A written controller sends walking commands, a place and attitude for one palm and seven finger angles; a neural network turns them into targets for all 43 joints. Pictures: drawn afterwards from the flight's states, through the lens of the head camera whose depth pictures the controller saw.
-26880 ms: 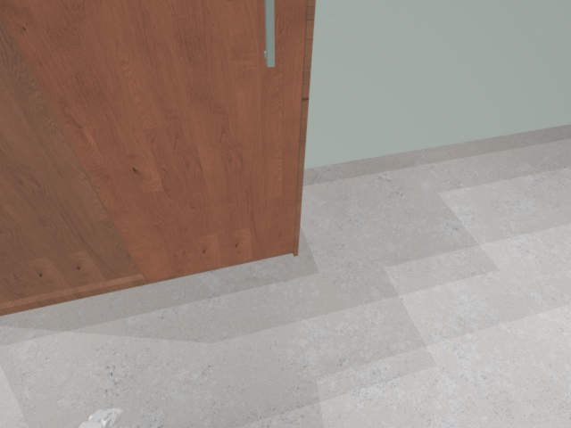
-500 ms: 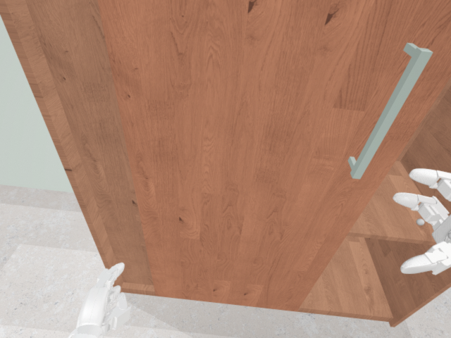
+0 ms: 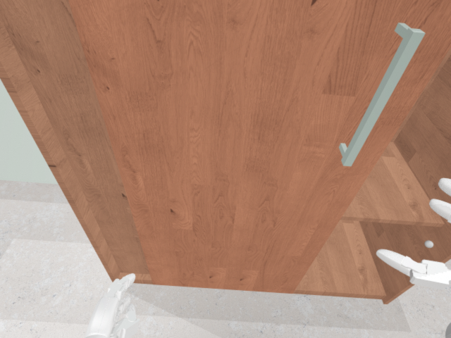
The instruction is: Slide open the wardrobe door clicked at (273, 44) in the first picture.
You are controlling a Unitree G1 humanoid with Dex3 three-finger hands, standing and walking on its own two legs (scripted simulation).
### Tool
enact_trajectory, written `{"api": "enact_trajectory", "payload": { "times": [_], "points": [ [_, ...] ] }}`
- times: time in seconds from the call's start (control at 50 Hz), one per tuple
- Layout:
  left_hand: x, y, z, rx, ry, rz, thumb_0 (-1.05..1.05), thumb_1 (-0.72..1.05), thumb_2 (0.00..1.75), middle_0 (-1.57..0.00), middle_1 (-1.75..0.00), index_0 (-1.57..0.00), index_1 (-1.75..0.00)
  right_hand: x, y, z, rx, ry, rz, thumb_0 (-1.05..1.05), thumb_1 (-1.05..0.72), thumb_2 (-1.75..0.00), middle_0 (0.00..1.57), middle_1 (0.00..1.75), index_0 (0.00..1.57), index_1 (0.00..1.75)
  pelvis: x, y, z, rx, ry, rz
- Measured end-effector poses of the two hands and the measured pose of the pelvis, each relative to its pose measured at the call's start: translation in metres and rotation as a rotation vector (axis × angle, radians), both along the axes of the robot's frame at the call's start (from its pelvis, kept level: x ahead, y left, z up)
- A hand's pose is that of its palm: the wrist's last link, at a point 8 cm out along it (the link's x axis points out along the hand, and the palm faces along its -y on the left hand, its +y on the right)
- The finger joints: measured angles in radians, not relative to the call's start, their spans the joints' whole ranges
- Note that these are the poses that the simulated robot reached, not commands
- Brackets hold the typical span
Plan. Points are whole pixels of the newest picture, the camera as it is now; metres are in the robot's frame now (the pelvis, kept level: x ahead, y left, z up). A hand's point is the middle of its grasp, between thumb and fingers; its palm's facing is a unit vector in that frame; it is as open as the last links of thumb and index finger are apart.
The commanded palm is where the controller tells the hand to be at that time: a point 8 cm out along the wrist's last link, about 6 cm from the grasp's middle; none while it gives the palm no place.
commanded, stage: draw the hand back to the body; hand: right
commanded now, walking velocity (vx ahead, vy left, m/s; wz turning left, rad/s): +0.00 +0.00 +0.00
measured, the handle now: (371, 104) +0.44 -0.26 +0.23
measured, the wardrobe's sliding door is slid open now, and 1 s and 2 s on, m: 0.43 0.43 0.43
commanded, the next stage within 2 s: step back with the hand held close in 0.78 s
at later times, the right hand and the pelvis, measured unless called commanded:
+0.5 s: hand (426, 250) +0.20 -0.26 +0.16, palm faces +0.45 +0.82 -0.36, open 8.0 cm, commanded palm +0.15 -0.30 +0.17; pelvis +0.02 -0.01 +0.00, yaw +1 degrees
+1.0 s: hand (434, 250) +0.20 -0.27 +0.16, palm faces +0.47 +0.79 -0.39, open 7.4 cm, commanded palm +0.14 -0.30 +0.17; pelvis +0.00 +0.00 +0.00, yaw +0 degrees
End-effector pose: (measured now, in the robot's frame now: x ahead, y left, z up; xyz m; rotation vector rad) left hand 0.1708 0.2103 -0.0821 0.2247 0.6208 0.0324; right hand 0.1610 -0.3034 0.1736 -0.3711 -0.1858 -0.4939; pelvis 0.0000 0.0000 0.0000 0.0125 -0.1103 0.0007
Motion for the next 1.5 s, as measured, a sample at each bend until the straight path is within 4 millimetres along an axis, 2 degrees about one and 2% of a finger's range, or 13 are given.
{"api": "enact_trajectory", "payload": {
  "times": [0.12, 0.24, 0.46, 0.58, 0.72, 0.9, 0.98, 1.04, 1.14, 1.22, 1.34, 1.42, 1.5],
  "points": [
    [-0.004, 0.004, -0.003, 0.008, 0.037, 0.04, 0.01, 0.9, 0.9, -0.2, -0.3, -0.21, -0.3, 0.006, 0.0, 0.0, -0.025, 0.0, 0.017, 0.0, -0.08, -0.5, 0.24, 0.78, 0.24, 0.78, 0.008, -0.004, 0.001, -0.003, -0.007, 0.011],
    [0.003, 0.01, 0.003, 0.02, 0.017, 0.066, 0.01, 0.9, 0.9, -0.2, -0.3, -0.2, -0.3, 0.009, 0.004, 0.002, -0.046, 0.005, 0.051, 0.0, -0.3, -0.61, 0.23, 0.65, 0.23, 0.65, 0.014, -0.007, 0.001, -0.004, -0.005, 0.021],
    [0.023, 0.008, 0.013, 0.026, -0.02, 0.048, 0.01, 0.9, 0.9, -0.2, -0.3, -0.2, -0.3, -0.004, 0.005, 0.0, -0.053, 0.034, 0.05, 0.01, -0.69, -0.8, 0.22, 0.42, 0.22, 0.42, 0.017, -0.008, 0.001, -0.002, 0.001, 0.018],
    [0.025, 0.001, 0.012, 0.012, -0.02, 0.024, 0.01, 0.9, 0.9, -0.2, -0.3, -0.2, -0.3, -0.009, 0.005, 0.002, -0.053, 0.021, 0.034, 0.01, -0.82, -0.86, 0.22, 0.34, 0.22, 0.34, 0.015, -0.007, 0.001, -0.002, -0.002, 0.009],
    [0.019, -0.003, 0.009, -0.001, -0.009, 0.018, 0.01, 0.9, 0.9, -0.2, -0.3, -0.2, -0.3, -0.011, 0.007, 0.003, -0.048, 0.01, 0.027, 0.02, -0.88, -0.89, 0.21, 0.31, 0.21, 0.31, 0.012, -0.004, 0.001, -0.001, -0.007, 0.008],
    [0.009, 0.006, 0.005, 0.005, 0.005, 0.036, 0.01, 0.9, 0.9, -0.2, -0.3, -0.2, -0.3, -0.013, 0.013, 0.004, -0.057, 0.016, 0.045, 0.02, -0.89, -0.9, 0.21, 0.3, 0.21, 0.3, 0.008, -0.001, 0.001, 0.0, -0.014, 0.008],
    [0.004, 0.011, 0.003, 0.013, 0.03, 0.048, 0.01, 0.9, 0.9, -0.2, -0.3, -0.2, -0.3, -0.011, 0.003, 0.007, -0.097, 0.01, 0.027, 0.02, -0.89, -0.9, 0.21, 0.3, 0.22, 0.3, 0.004, 0.0, -0.001, 0.009, 0.018, 0.0],
    [0.0, 0.015, 0.001, 0.022, 0.053, 0.069, 0.01, 0.9, 0.9, -0.2, -0.3, -0.2, -0.3, -0.006, -0.002, 0.001, -0.11, 0.039, 0.028, 0.02, -0.89, -0.9, 0.21, 0.3, 0.21, 0.3, -0.001, -0.002, -0.002, 0.015, 0.055, 0.004],
    [-0.011, 0.017, 0.0, 0.042, 0.066, 0.121, 0.01, 0.9, 0.9, -0.2, -0.3, -0.2, -0.3, -0.007, 0.004, -0.009, -0.113, 0.104, 0.099, 0.02, -0.89, -0.9, 0.21, 0.3, 0.21, 0.3, -0.009, -0.013, -0.005, 0.012, 0.088, 0.017],
    [-0.022, 0.011, 0.001, 0.052, 0.069, 0.151, 0.01, 0.9, 0.9, -0.2, -0.3, -0.2, -0.3, -0.017, 0.0, -0.005, -0.148, 0.106, 0.139, 0.02, -0.89, -0.9, 0.22, 0.3, 0.22, 0.3, -0.019, -0.022, -0.008, 0.011, 0.094, 0.023],
    [-0.04, -0.006, 0.003, 0.055, 0.059, 0.146, 0.01, 0.9, 0.9, -0.2, -0.3, -0.2, -0.3, -0.041, -0.026, 0.003, -0.192, 0.049, 0.094, 0.02, -0.89, -0.9, 0.22, 0.3, 0.22, 0.3, -0.04, -0.034, -0.011, 0.021, 0.092, 0.024],
    [-0.055, -0.018, 0.002, 0.054, 0.047, 0.123, 0.01, 0.9, 0.9, -0.2, -0.3, -0.2, -0.3, -0.061, -0.039, -0.001, -0.178, 0.019, 0.049, 0.02, -0.89, -0.9, 0.22, 0.3, 0.22, 0.3, -0.056, -0.04, -0.014, 0.029, 0.088, 0.017],
    [-0.071, -0.027, -0.002, 0.06, 0.05, 0.093, 0.01, 0.9, 0.9, -0.2, -0.3, -0.2, -0.3, -0.081, -0.044, -0.007, -0.16, -0.009, 0.022, 0.02, -0.89, -0.9, 0.21, 0.3, 0.21, 0.3, -0.071, -0.043, -0.017, 0.038, 0.081, -0.022]
  ]
}}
